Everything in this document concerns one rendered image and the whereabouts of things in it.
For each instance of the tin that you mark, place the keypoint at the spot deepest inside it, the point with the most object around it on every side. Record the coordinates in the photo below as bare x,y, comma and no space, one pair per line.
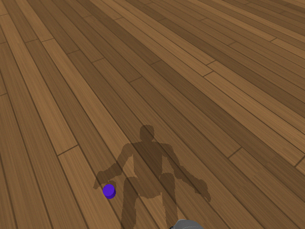
109,191

